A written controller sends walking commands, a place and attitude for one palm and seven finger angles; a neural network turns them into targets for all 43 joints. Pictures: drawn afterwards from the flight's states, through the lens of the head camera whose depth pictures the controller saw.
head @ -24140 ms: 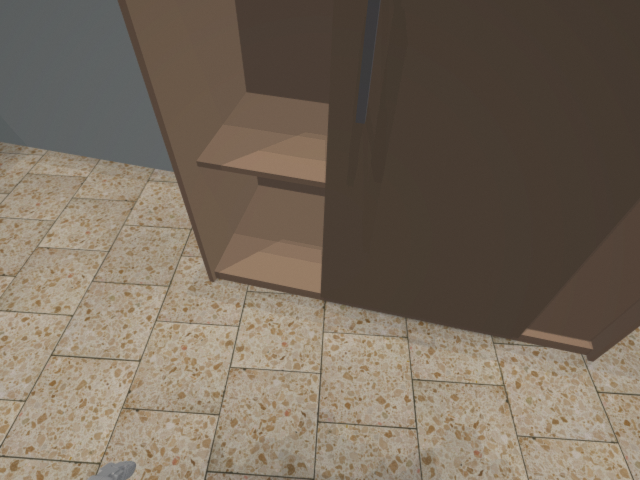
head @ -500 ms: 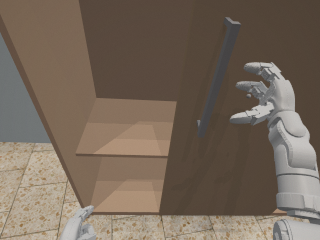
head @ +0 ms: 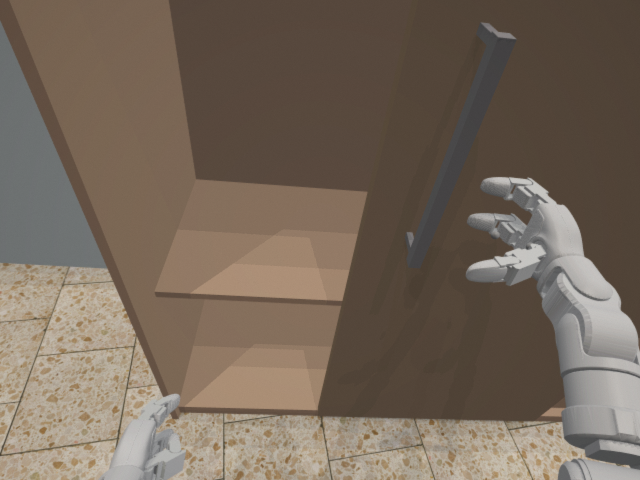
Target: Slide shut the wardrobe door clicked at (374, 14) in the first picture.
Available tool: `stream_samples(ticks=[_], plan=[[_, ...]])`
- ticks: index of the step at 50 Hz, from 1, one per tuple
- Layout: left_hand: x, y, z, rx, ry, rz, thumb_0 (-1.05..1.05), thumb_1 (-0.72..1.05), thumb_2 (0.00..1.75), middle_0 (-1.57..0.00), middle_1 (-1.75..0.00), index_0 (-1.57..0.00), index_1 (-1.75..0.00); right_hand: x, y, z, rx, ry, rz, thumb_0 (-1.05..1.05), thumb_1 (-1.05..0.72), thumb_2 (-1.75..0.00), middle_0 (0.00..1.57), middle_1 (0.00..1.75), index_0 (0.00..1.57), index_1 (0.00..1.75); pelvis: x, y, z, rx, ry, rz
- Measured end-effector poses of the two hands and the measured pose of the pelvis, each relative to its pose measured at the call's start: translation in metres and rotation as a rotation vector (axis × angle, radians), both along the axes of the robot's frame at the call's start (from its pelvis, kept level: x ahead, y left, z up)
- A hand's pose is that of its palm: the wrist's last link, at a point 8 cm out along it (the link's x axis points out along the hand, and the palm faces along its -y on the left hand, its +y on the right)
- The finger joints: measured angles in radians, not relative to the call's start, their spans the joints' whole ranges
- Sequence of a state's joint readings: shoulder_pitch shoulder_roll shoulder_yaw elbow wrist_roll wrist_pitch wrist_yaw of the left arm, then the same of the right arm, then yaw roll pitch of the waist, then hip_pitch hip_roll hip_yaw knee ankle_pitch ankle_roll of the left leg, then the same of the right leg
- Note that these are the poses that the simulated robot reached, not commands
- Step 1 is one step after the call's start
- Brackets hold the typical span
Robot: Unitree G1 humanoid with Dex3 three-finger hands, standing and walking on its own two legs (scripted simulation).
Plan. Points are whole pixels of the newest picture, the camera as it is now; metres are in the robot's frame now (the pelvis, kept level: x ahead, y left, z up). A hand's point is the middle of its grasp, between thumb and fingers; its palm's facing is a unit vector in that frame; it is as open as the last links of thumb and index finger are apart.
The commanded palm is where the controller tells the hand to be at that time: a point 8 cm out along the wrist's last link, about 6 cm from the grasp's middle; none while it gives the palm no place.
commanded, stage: move the hooked fingers beside the handle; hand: right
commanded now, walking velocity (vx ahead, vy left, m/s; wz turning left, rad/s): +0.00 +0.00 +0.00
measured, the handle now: (443, 166) +0.46 -0.11 +0.21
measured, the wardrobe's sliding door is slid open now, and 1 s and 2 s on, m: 0.42 0.42 0.42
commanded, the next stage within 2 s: feel for the door with the fingertips in 0.10 s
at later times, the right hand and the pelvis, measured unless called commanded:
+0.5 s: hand (484, 206) +0.37 -0.14 +0.22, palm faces -0.06 +1.00 -0.01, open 14.0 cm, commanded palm +0.36 -0.20 +0.20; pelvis +0.01 +0.00 +0.00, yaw +0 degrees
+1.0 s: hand (468, 200) +0.40 -0.13 +0.20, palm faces -0.06 +1.00 -0.02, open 14.0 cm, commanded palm +0.38 -0.19 +0.20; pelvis +0.01 -0.01 +0.00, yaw +0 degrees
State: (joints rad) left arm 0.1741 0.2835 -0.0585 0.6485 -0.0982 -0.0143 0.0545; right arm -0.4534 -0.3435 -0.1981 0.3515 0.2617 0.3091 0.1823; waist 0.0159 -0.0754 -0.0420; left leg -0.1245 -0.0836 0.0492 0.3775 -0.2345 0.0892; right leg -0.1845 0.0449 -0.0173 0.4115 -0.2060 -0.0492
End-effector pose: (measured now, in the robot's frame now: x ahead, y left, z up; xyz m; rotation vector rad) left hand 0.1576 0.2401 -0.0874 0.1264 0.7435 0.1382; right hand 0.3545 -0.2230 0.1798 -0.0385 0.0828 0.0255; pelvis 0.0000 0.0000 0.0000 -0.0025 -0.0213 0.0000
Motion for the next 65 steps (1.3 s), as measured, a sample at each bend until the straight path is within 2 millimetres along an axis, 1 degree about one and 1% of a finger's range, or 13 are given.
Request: stream_samples(ticks=[4,9,11,14,17,19,23,27,36,45,53,60,65], plan=[[-0.001,0.002,0.002,0.021,-0.010,-0.015,0.01,0.90,0.90,-0.20,-0.30,-0.20,-0.30,-0.015,0.014,0.018,0.008,-0.201,0.035,-0.02,0.49,-0.30,0.29,1.20,0.29,1.20,0.003,0.002,0.000,-0.006,-0.007,0.005],[0.002,0.002,0.001,0.018,-0.003,-0.017,0.01,0.90,0.90,-0.20,-0.30,-0.20,-0.30,-0.010,0.000,0.060,-0.001,-0.319,-0.016,-0.02,0.50,-0.30,0.30,1.20,0.30,1.20,0.006,0.006,0.000,-0.004,-0.022,0.001],[0.003,0.003,0.000,0.008,0.002,-0.011,0.01,0.90,0.90,-0.20,-0.30,-0.20,-0.30,-0.002,-0.008,0.057,-0.007,-0.238,-0.033,-0.01,0.50,-0.30,0.30,1.20,0.30,1.20,0.006,0.006,-0.001,-0.001,-0.017,0.000],[0.002,0.004,-0.002,-0.005,0.004,-0.001,0.01,0.90,0.90,-0.20,-0.30,-0.20,-0.30,0.005,-0.010,0.030,-0.014,-0.073,-0.020,-0.01,0.50,-0.30,0.30,1.20,0.30,1.20,0.004,0.005,-0.001,0.001,-0.003,-0.003],[0.001,0.006,-0.003,0.000,0.006,0.003,0.01,0.90,0.90,-0.20,-0.30,-0.20,-0.30,0.001,0.002,0.003,0.001,-0.006,0.022,-0.01,0.50,-0.30,0.29,1.20,0.29,1.20,0.003,0.003,-0.001,0.001,0.005,-0.004],[0.000,0.005,-0.003,0.012,0.008,-0.004,0.01,0.90,0.90,-0.20,-0.30,-0.20,-0.30,-0.002,0.015,-0.002,0.017,-0.047,0.050,-0.01,0.49,-0.30,0.29,1.20,0.29,1.20,0.002,0.002,-0.001,0.000,0.003,-0.006],[0.001,0.001,0.000,0.025,0.003,-0.022,0.01,0.90,0.90,-0.20,-0.30,-0.20,-0.30,-0.005,0.030,0.021,0.041,-0.227,0.060,-0.02,0.50,-0.30,0.29,1.20,0.29,1.20,0.005,0.002,-0.001,-0.004,-0.004,0.000],[0.002,-0.004,0.000,0.007,0.001,-0.017,0.01,0.90,0.90,-0.20,-0.30,-0.20,-0.30,0.006,0.027,0.043,0.021,-0.268,0.021,-0.02,0.50,-0.30,0.30,1.20,0.30,1.20,0.007,0.001,-0.001,-0.001,-0.008,0.007],[0.003,-0.011,-0.004,-0.012,0.021,-0.003,0.01,0.90,0.90,-0.20,-0.30,-0.20,-0.30,0.014,0.034,0.006,0.037,-0.061,0.040,-0.01,0.49,-0.30,0.30,1.20,0.30,1.20,0.009,-0.005,0.000,0.000,0.001,0.010],[0.005,-0.013,-0.001,0.007,0.029,-0.020,0.01,0.90,0.90,-0.20,-0.30,-0.20,-0.30,0.017,0.031,0.040,0.007,-0.220,0.014,-0.02,0.50,-0.30,0.30,1.20,0.30,1.20,0.012,-0.007,0.000,0.002,-0.010,0.004],[0.001,-0.014,-0.004,0.001,0.049,0.004,0.01,0.90,0.90,-0.20,-0.30,-0.20,-0.30,0.030,0.038,0.016,0.037,-0.066,0.032,-0.01,0.50,-0.30,0.30,1.20,0.30,1.20,0.011,-0.011,0.001,0.002,0.001,0.008],[-0.008,-0.014,-0.005,0.009,0.067,0.003,0.01,0.90,0.90,-0.20,-0.30,-0.20,-0.30,0.030,0.033,0.033,0.036,-0.189,0.010,-0.02,0.50,-0.30,0.30,1.20,0.30,1.20,0.012,-0.010,0.001,0.001,-0.004,0.014],[-0.015,-0.011,-0.008,0.008,0.090,0.019,0.01,0.90,0.90,-0.20,-0.30,-0.20,-0.30,0.036,0.024,0.032,0.018,-0.131,-0.004,-0.01,0.50,-0.30,0.30,1.20,0.30,1.20,0.011,-0.011,0.001,0.005,-0.002,0.012]])
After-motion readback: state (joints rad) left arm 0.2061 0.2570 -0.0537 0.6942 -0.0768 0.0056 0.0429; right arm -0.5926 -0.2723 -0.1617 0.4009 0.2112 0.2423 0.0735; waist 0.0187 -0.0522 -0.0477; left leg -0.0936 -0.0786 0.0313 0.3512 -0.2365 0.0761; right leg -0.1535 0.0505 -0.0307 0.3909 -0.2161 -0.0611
